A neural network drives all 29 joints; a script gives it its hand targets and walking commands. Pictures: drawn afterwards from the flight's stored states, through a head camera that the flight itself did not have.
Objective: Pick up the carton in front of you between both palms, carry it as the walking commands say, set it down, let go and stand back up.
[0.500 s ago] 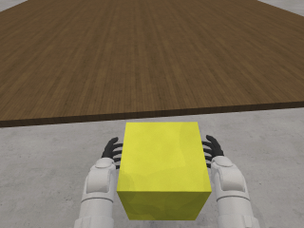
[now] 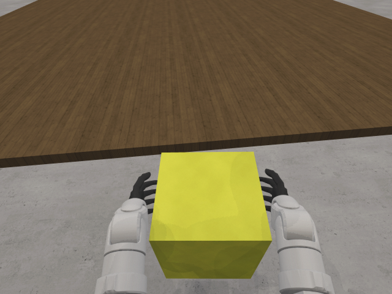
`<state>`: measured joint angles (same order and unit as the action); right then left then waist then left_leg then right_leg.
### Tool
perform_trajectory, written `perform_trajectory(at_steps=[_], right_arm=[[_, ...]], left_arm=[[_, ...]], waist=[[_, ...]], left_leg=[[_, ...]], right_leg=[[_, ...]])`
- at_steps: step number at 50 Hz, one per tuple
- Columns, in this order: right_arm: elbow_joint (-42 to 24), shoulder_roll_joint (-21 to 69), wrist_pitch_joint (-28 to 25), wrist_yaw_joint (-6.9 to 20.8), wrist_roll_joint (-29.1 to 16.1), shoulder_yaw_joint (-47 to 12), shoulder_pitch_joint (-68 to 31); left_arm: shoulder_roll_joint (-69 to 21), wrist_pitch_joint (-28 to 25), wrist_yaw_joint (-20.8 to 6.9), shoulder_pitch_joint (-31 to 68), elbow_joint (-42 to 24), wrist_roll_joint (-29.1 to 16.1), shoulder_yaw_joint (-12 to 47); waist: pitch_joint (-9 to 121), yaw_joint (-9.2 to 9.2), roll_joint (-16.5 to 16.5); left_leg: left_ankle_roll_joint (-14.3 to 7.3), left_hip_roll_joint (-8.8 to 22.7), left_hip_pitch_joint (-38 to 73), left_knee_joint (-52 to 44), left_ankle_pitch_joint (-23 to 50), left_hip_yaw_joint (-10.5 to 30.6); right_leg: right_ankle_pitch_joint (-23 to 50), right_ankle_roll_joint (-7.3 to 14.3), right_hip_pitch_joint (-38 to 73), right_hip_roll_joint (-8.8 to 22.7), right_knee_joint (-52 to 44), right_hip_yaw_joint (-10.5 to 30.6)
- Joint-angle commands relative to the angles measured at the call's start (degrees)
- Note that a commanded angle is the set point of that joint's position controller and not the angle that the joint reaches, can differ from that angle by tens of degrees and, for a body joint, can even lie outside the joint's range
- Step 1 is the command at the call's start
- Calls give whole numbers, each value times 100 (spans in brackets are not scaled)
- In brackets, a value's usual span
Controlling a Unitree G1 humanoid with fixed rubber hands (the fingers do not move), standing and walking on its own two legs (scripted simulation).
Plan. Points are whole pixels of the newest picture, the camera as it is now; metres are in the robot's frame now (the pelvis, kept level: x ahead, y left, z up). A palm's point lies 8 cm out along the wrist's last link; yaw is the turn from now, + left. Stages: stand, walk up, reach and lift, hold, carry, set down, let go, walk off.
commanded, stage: carry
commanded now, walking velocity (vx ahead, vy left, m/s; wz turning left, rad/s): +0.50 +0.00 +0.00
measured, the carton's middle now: (207, 218) +0.31 +0.00 -0.02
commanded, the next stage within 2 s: none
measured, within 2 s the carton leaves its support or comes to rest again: neither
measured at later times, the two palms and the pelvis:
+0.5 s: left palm (159, 148) +0.43 +0.12 +0.09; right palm (282, 152) +0.42 -0.18 +0.09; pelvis +0.19 -0.02 +0.00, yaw -2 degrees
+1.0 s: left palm (180, 88) +0.72 +0.09 +0.11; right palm (269, 87) +0.74 -0.21 +0.10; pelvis +0.49 -0.07 +0.00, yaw +1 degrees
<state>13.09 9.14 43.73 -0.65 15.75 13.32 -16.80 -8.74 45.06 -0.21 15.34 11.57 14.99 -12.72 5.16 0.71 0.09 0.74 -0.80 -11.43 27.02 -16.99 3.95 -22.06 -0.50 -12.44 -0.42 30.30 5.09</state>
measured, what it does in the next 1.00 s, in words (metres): walks ahead: left foot, then right foot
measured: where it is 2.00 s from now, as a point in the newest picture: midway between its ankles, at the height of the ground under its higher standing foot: (216, 173)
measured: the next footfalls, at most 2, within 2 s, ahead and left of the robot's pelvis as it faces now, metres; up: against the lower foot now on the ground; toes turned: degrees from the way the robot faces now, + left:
left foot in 0.30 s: +0.16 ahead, +0.09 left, +0.00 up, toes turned +9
right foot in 0.62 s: +0.42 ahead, -0.15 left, +0.00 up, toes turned -12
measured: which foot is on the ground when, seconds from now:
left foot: down 0.00-0.10, up 0.12-0.28, down 0.30-0.66, up 0.68-1.00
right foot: down 0.00-0.32, up 0.34-0.60, down 0.62-1.00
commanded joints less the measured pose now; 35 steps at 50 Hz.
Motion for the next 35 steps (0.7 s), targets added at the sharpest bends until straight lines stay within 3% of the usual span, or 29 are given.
perform_trajectory(at_steps=[1,2,4,5,6,7,8,9,10,11,13,14,15,16,17,18,19,20,21,24,29,31,32,33,34,35], right_arm=[[-655,5354,61,1230,-1775,-3564,-2982],[-886,5342,174,1164,-1858,-3724,-2924],[-1447,5269,447,1030,-2018,-4017,-2995],[-1688,5232,609,968,-2094,-4149,-2992],[-1890,5185,765,902,-2181,-4253,-2935],[-2099,5092,910,833,-2288,-4379,-2929],[-2318,5054,1044,773,-2437,-4535,-2937],[-2453,4988,1182,703,-2548,-4606,-2766],[-2615,4944,1324,616,-2647,-4701,-2504],[-2784,4862,1454,526,-2687,-4734,-2252],[-3121,4762,1701,341,-2725,-4735,-1739],[-3288,4703,1820,252,-2722,-4676,-1488],[-3413,4632,1940,167,-2699,-4585,-1206],[-3501,4504,2060,78,-2646,-4456,-882],[-3541,4433,2130,-22,-2540,-4338,-658],[-3615,4423,2201,-108,-2478,-4218,-619],[-3859,4482,2263,-159,-2503,-4191,-588],[-4089,4580,2311,-194,-2583,-4239,-615],[-4311,4627,2334,-222,-2652,-4315,-768],[-4659,4476,2367,-277,-2886,-4513,-960],[-4759,3851,2443,-361,-3043,-4546,-590],[-4760,3629,2497,-413,-2993,-4502,-364],[-4739,3462,2532,-438,-2964,-4439,-356],[-4917,3333,2588,-450,-2984,-4440,-439],[-4928,3330,2620,-430,-3032,-4502,-568],[-4888,3533,2606,-385,-3053,-4548,-513]], left_arm=[[-5405,-91,-1184,3519,-793,-1886,3730],[-5405,15,-1136,3492,-997,-2000,3888],[-5385,264,-1027,3437,-1425,-2208,4132],[-5310,404,-949,3350,-1619,-2262,4192],[-5175,555,-846,3121,-1766,-2286,4202],[-5064,708,-730,2817,-1889,-2263,4193],[-4940,834,-616,2659,-2140,-2215,4162],[-4902,980,-509,2504,-2385,-2236,4194],[-4862,1128,-415,2313,-2627,-2294,4256],[-4796,1265,-334,2154,-2869,-2348,4322],[-4647,1528,-190,1773,-3252,-2438,4398],[-4590,1652,-121,1527,-3407,-2486,4434],[-4502,1768,-57,1358,-3579,-2537,4462],[-4409,1889,6,1305,-3744,-2606,4468],[-4316,2033,48,1408,-4069,-2727,4495],[-4244,2146,78,1597,-4233,-2852,4558],[-4327,2200,90,1605,-4347,-2960,4584],[-4432,2231,93,1457,-4376,-2995,4569],[-4508,2247,106,1370,-4425,-3006,4542],[-4440,2234,261,1047,-4469,-2883,4385],[-3895,2264,562,361,-4482,-2524,4063],[-3640,2307,626,217,-4521,-2494,3985],[-3528,2330,657,162,-4498,-2481,3944],[-3392,2332,682,143,-4454,-2444,3894],[-3451,2345,675,176,-4460,-2488,3928],[-3615,2349,622,264,-4620,-2582,4048]], waist=[[982,-109,-901],[1134,-105,-892],[1210,-70,-508],[1107,-16,289],[950,76,1461],[591,92,1664],[576,107,1263],[784,88,899],[1015,80,776],[1187,86,861],[1361,60,990],[1477,15,827],[1669,-45,532],[1865,-142,-225],[1664,-211,-1586],[1306,-262,-1597],[1099,-252,-1043],[1025,-242,-591],[1039,-243,-354],[920,-180,-624],[743,-104,-830],[985,-51,-578],[1233,59,-172],[1455,148,1325],[1286,146,1631],[1238,80,1129]], left_leg=[[-613,1159,123,-1196,-2229,1161],[-684,1216,78,-1118,-2128,1095],[-493,876,-651,-631,-2205,408],[-224,534,-1292,314,-1894,-211],[60,148,-2272,1663,-1308,-913],[100,198,-3031,1849,-1343,-932],[32,364,-3086,1779,-1371,-769],[-2,383,-2909,1470,-1337,-809],[-2,260,-2568,1115,-1068,-986],[9,88,-2204,768,-725,-1194],[19,-109,-1267,-139,-106,-1554],[-5,-90,-267,-572,351,-1628],[-80,131,1046,-774,533,-1407],[-274,1006,2275,-1047,-101,-323],[-949,2329,2903,-1344,-510,1846],[-1474,2763,2761,-1333,-13,2459],[-1538,2750,2488,-1355,477,2275],[-1416,2612,2282,-1390,697,1830],[-1276,2473,2096,-1571,434,1438],[-891,1823,1393,-1720,628,67],[-530,1488,365,-1239,784,-982],[-302,1161,-256,5,1305,-1521],[-109,967,-857,1164,1121,-1714],[231,334,-1996,2946,-121,-1718],[134,179,-2900,3922,-1194,-1070],[-41,559,-3097,4399,-1149,-639]], right_leg=[[-232,-18,-865,-133,470,-784],[-162,6,-732,-80,228,-855],[-373,105,111,22,-555,-688],[-1059,287,476,631,-1145,270],[-1678,661,1016,1504,-1864,1697],[-1036,1022,1321,1955,-2078,2449],[-114,1188,1386,1998,-1912,2377],[482,1144,1466,1895,-1710,1896],[902,1020,1492,1716,-1554,1365],[1286,894,1462,1516,-1424,911],[1520,735,1179,1206,-1061,216],[1285,644,603,1075,-718,-128],[1129,512,-284,935,-220,-429],[497,294,-1386,715,796,-835],[-394,79,-3042,216,1985,-1305],[-958,178,-3646,374,2521,-942],[-1073,220,-3821,540,2877,-774],[-937,211,-3802,665,2913,-742],[-618,173,-3687,729,2571,-748],[341,11,-2686,565,1293,-1162],[1596,44,-733,187,-109,-1908],[1167,157,705,-7,-166,-2169],[758,228,1618,511,-278,-1438],[-574,889,2116,2057,-1470,1432],[-288,1363,2312,2590,-1968,2641],[216,1363,2082,2592,-1883,2308]])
